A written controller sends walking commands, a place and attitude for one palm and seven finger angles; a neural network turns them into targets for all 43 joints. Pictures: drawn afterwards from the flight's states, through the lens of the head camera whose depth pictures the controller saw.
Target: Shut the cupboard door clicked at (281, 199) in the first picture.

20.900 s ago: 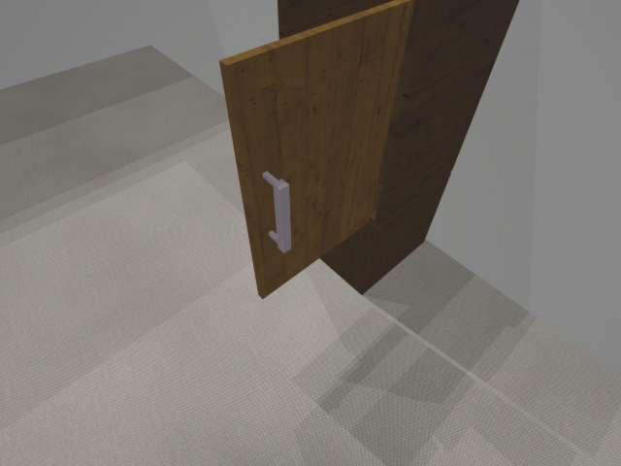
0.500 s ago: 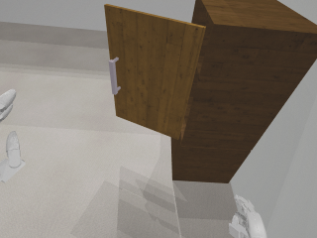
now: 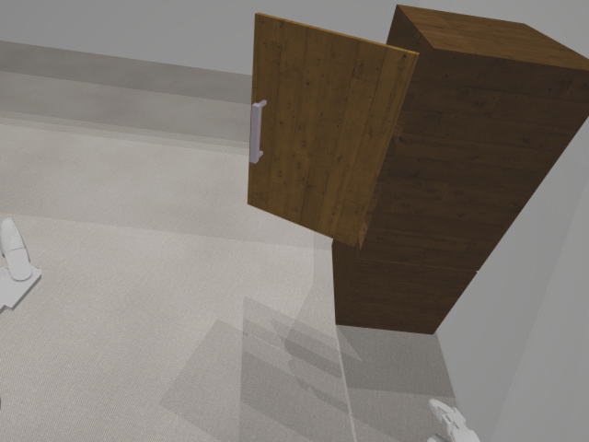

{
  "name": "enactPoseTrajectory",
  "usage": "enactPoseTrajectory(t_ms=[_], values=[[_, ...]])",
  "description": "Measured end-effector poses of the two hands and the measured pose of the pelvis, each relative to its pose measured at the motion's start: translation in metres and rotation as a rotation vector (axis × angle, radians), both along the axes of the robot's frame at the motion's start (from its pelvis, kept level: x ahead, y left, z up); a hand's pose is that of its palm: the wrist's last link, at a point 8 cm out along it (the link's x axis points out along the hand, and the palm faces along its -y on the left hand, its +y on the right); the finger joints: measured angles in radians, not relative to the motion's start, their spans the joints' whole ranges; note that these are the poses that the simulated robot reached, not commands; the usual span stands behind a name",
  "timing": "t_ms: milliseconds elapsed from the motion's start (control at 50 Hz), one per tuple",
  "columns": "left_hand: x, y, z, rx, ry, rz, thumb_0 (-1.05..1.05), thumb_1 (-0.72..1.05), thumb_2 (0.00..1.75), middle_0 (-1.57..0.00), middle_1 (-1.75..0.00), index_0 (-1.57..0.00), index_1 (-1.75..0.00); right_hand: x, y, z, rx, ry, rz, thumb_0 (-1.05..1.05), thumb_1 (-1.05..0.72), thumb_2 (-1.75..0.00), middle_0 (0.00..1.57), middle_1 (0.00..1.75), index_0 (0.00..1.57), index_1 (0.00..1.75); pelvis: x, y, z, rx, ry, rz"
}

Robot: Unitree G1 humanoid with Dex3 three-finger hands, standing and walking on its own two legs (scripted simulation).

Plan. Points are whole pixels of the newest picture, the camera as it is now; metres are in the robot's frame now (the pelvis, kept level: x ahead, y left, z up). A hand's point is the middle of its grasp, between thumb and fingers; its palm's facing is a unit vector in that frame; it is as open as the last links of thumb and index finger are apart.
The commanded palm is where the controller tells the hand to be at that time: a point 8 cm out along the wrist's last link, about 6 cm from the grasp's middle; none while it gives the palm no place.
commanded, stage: stop stepping back and stand still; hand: left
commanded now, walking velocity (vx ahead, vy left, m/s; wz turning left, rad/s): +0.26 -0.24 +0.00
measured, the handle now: (258, 132) +0.92 +0.19 -0.02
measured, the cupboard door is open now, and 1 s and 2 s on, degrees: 68 68 68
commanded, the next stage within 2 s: let the arm hang, fingers relaxed in 1.06 s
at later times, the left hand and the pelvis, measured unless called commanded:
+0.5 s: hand out of the picture +0.14 +0.29 +0.19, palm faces +0.48 -0.80 -0.35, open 7.5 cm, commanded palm +0.08 +0.33 +0.20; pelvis -0.07 +0.03 +0.02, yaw -1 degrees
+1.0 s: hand (8, 299) +0.17 +0.30 +0.18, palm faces +0.43 -0.78 -0.46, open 7.5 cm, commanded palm +0.11 +0.34 +0.20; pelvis -0.04 +0.04 +0.02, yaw -1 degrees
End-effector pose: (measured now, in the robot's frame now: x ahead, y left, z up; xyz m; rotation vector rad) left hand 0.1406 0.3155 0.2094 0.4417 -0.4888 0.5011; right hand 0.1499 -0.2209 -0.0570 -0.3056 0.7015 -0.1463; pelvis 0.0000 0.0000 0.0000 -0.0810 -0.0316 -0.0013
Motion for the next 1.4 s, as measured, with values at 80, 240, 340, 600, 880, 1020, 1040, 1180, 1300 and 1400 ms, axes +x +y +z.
enactPoseTrajectory(t_ms=[80, 240, 340, 600, 880, 1020, 1040, 1180, 1300, 1400], values=[[0.017, 0.013, -0.013, -0.102, 0.078, 0.010, 0.01, 0.89, 0.90, -0.21, -0.30, -0.20, -0.30, -0.036, 0.012, 0.006, 0.053, -0.003, -0.047, 0.02, -0.90, -0.90, 0.20, 0.30, 0.20, 0.30, -0.027, 0.005, 0.010, 0.025, -0.024, -0.007], [-0.036, -0.036, 0.009, 0.109, 0.269, -0.207, 0.02, 0.89, 0.90, -0.21, -0.30, -0.20, -0.30, -0.098, 0.004, 0.017, 0.081, 0.027, -0.094, 0.02, -0.90, -0.90, 0.21, 0.31, 0.20, 0.30, -0.060, 0.003, 0.024, 0.076, 0.033, -0.043], [-0.053, -0.012, 0.023, 0.164, 0.160, -0.108, 0.01, 0.88, 0.90, -0.22, -0.30, -0.21, -0.30, -0.126, -0.017, -0.006, 0.040, 0.132, -0.137, 0.02, -0.90, -0.90, 0.20, 0.30, 0.20, 0.30, -0.078, 0.008, 0.018, 0.076, 0.018, -0.059], [-0.035, 0.015, -0.013, 0.026, 0.206, -0.058, 0.01, 0.88, 0.90, -0.21, -0.30, -0.20, -0.30, -0.110, 0.002, -0.010, -0.005, 0.089, -0.160, 0.02, -0.90, -0.90, 0.20, 0.30, 0.20, 0.30, -0.065, 0.038, 0.009, 0.102, 0.016, -0.019], [-0.020, 0.019, -0.004, 0.093, 0.293, -0.021, 0.01, 0.88, 0.90, -0.21, -0.30, -0.21, -0.30, -0.047, 0.039, -0.014, 0.122, 0.068, -0.053, 0.02, -0.90, -0.90, 0.20, 0.30, 0.20, 0.30, -0.038, 0.038, 0.015, 0.089, 0.039, -0.014], [-0.009, 0.022, -0.012, 0.038, 0.305, -0.019, 0.01, 0.88, 0.90, -0.21, -0.30, -0.21, -0.30, -0.033, 0.031, 0.002, 0.088, 0.019, -0.061, 0.02, -0.90, -0.90, 0.20, 0.30, 0.20, 0.30, -0.038, 0.040, 0.019, 0.080, 0.045, -0.018], [-0.009, 0.021, -0.012, 0.038, 0.303, -0.028, 0.01, 0.88, 0.90, -0.21, -0.30, -0.21, -0.30, -0.032, 0.030, 0.005, 0.084, 0.011, -0.065, 0.02, -0.90, -0.90, 0.20, 0.30, 0.20, 0.30, -0.039, 0.041, 0.019, 0.079, 0.046, -0.018], [-0.015, 0.021, -0.012, 0.078, 0.324, -0.084, 0.01, 0.88, 0.90, -0.21, -0.30, -0.21, -0.30, -0.044, 0.024, 0.010, 0.074, -0.011, -0.083, 0.01, -0.90, -0.90, 0.20, 0.30, 0.20, 0.30, -0.047, 0.046, 0.020, 0.074, 0.049, -0.013], [-0.018, 0.029, -0.168, -0.162, 0.961, -0.083, 0.00, 0.89, 0.90, -0.20, -0.30, -0.20, -0.30, -0.066, 0.016, -0.026, 0.071, 0.139, 0.000, 0.01, -0.90, -0.90, 0.20, 0.30, 0.20, 0.30, -0.067, 0.061, 0.014, 0.076, 0.049, 0.003], [-0.097, -0.006, -0.285, -0.388, 1.455, -0.087, 0.01, 0.90, 0.90, -0.20, -0.30, -0.19, -0.30, -0.118, 0.016, -0.039, 0.061, 0.297, -0.046, 0.01, -0.90, -0.90, 0.20, 0.30, 0.20, 0.30, -0.079, 0.061, 0.015, 0.088, 0.027, 0.000]])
